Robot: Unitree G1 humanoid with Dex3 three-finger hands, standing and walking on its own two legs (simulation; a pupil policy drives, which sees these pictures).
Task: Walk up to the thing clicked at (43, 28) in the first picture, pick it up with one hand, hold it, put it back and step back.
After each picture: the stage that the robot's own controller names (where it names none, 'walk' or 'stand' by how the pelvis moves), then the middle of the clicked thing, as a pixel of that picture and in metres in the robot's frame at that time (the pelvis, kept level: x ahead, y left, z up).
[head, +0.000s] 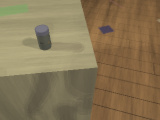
stand; (43, 37) +0.66 +0.20 -0.03
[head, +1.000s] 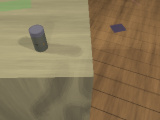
rise first; (38, 38) +0.61 +0.23 -0.02
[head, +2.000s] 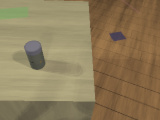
stand; (35, 55) +0.51 +0.21 -0.02
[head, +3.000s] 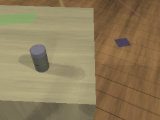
stand; (40, 58) +0.52 +0.19 -0.03
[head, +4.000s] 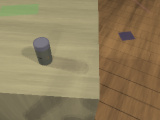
stand; (43, 51) +0.53 +0.18 -0.03
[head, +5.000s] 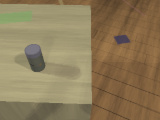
stand; (35, 58) +0.52 +0.21 -0.03
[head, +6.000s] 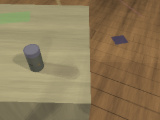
stand; (34, 58) +0.52 +0.22 -0.03
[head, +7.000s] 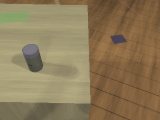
stand; (33, 58) +0.51 +0.22 -0.03
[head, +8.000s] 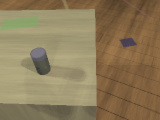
rise first; (41, 61) +0.51 +0.22 -0.03
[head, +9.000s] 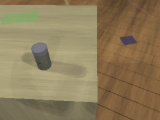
go down; (42, 56) +0.52 +0.22 -0.02
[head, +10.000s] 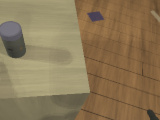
go down; (13, 40) +0.50 +0.20 +0.02
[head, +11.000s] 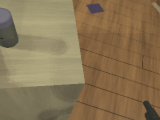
close in; (4, 29) +0.52 +0.21 +0.05
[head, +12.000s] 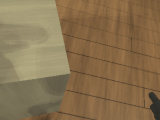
close; out of the picture +0.53 +0.24 +0.07
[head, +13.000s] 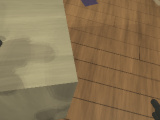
lift; out of the picture +0.48 +0.24 +0.06
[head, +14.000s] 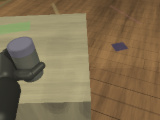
lift; (26, 60) +0.34 +0.16 +0.19
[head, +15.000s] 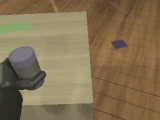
hold; (28, 69) +0.33 +0.17 +0.15
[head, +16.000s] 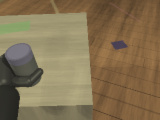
hold; (25, 66) +0.33 +0.17 +0.16
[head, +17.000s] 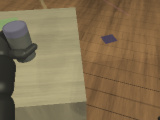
crouch; (20, 42) +0.43 +0.18 +0.17
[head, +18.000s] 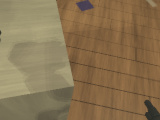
lower; out of the picture +0.51 +0.23 +0.08
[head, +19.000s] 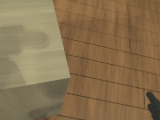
lower; out of the picture +0.52 +0.23 +0.07
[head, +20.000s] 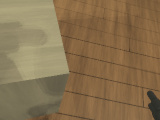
lower; out of the picture +0.53 +0.24 +0.07
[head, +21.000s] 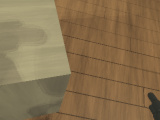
lower; out of the picture +0.53 +0.24 +0.07
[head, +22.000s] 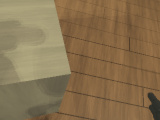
lower; out of the picture +0.53 +0.24 +0.08
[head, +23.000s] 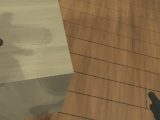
withdraw; out of the picture +0.53 +0.23 +0.08
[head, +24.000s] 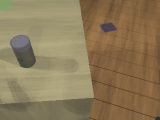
sink last; (24, 52) +0.49 +0.21 +0.03
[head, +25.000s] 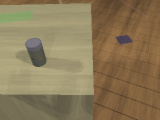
stand; (36, 52) +0.53 +0.23 +0.02
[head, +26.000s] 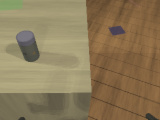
stand; (28, 46) +0.52 +0.22 +0.03
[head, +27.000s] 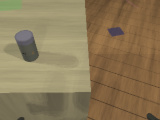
stand; (27, 46) +0.52 +0.23 +0.04
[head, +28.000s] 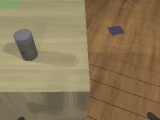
stand; (26, 45) +0.52 +0.23 +0.04
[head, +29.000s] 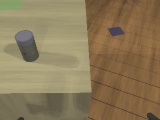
stand; (27, 46) +0.52 +0.22 +0.04
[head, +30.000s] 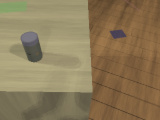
stand; (32, 47) +0.53 +0.22 +0.02
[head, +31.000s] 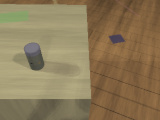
walk; (34, 57) +0.53 +0.22 -0.03
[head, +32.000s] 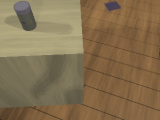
walk; (25, 16) +0.67 +0.25 +0.00
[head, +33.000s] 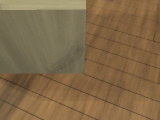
walk; out of the picture +0.98 +0.22 +0.00
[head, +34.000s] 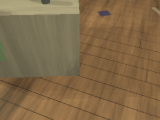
stand; out of the picture +1.16 +0.26 -0.01
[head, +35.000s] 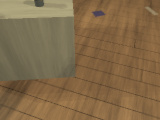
stand; out of the picture +1.14 +0.29 -0.03
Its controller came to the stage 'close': yes
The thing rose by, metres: 0.21
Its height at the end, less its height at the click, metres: +0.00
